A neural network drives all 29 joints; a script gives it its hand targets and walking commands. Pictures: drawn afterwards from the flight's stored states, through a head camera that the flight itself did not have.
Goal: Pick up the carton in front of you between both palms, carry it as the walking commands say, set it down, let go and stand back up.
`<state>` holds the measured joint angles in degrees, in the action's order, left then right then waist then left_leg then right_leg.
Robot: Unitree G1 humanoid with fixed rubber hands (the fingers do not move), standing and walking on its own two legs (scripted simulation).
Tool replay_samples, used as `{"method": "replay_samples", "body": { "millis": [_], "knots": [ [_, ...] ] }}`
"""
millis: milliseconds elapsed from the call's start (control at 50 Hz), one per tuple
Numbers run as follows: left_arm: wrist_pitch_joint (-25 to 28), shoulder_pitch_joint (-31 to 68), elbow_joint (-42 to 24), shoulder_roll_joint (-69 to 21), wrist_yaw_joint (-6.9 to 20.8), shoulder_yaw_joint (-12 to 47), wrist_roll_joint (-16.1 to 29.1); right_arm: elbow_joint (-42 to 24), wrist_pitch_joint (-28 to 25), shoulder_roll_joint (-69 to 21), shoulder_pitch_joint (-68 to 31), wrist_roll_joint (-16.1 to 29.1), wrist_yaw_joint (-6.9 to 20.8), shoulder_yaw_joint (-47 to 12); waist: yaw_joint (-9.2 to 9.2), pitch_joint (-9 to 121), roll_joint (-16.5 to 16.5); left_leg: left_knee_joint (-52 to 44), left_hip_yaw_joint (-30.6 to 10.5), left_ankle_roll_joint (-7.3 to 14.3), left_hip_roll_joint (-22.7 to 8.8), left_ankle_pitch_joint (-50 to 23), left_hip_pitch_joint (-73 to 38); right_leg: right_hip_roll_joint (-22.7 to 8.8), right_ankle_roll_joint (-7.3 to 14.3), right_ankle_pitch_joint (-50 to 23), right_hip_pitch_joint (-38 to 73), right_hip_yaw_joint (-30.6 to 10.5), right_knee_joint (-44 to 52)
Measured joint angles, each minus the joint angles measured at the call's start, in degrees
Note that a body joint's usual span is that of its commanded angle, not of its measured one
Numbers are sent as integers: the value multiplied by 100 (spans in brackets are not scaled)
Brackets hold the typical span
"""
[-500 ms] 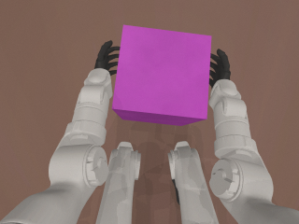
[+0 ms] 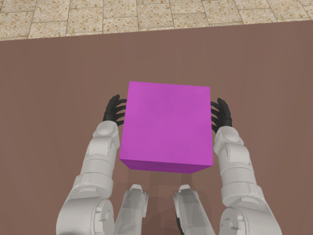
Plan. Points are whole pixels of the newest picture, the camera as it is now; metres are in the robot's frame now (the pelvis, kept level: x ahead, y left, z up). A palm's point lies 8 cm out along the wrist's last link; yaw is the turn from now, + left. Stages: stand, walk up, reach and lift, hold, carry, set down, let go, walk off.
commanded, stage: reach and lift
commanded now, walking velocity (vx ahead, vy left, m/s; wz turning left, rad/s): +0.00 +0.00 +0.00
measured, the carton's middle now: (164, 133) +0.40 -0.01 -0.12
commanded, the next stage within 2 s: hold in 1.76 s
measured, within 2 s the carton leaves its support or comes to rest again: neither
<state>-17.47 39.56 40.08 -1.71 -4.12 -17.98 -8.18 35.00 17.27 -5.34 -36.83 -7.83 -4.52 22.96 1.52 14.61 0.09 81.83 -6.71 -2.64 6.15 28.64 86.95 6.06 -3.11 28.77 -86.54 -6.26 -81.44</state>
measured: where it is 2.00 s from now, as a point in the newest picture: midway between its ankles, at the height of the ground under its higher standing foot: outside the picture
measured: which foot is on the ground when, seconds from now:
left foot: down 0.00-1.00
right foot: down 0.00-1.00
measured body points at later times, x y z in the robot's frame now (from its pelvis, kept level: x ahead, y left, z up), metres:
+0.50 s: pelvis +0.05 +0.00 +0.13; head +0.10 +0.00 +0.58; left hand +0.38 +0.15 +0.10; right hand +0.38 -0.16 +0.11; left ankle +0.07 +0.13 -0.57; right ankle +0.07 -0.13 -0.57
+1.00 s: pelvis +0.05 +0.00 +0.17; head +0.02 +0.00 +0.62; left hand +0.35 +0.15 +0.18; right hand +0.36 -0.16 +0.19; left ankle +0.07 +0.13 -0.57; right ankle +0.07 -0.13 -0.57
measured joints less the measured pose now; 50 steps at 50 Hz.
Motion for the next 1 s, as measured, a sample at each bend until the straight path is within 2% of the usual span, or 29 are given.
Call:
{"method": "replay_samples", "body": {
  "millis": [200, 440, 580, 780, 880, 1000],
  "knots": [
    [100, -771, -89, -215, 48, -18, -138, 18, -87, -142, 679, -182, 95, -101, -28, -60, -1, -1321, -58, 66, -55, -245, -1743, -68, 74, -243, 1735, -77, 1307],
    [-43, -1818, -600, -453, 77, 159, -205, -341, 35, -282, 1633, -262, 196, -384, -45, -337, -24, -3144, -135, 138, -150, -717, -4046, -186, 148, -711, 4033, -158, 3121],
    [-437, -2314, -1036, -544, 88, 310, -213, -724, 421, -336, 2096, -294, 226, -582, -78, -519, -29, -4230, -158, 170, -228, -1041, -5481, -251, 189, -1039, 5458, -210, 4197],
    [-1379, -2693, -1775, -648, 153, 488, -449, -1305, 1371, -301, 2335, -501, 335, -896, -111, -824, 0, -5424, -182, 192, -327, -1445, -7266, -324, 229, -1450, 7239, -237, 5390],
    [-1689, -2465, -1655, -693, 286, 299, -713, -1174, 1668, -354, 2098, -787, 440, -730, -121, -1057, -6, -5571, -177, 187, -346, -1535, -7628, -328, 239, -1538, 7593, -233, 5525],
    [-1764, -2260, -1658, -741, 360, 127, -848, -1153, 1722, -407, 1896, -910, 488, -585, -124, -1315, -11, -5462, -167, 172, -355, -1553, -7606, -310, 238, -1565, 7576, -219, 5429]
  ]
}}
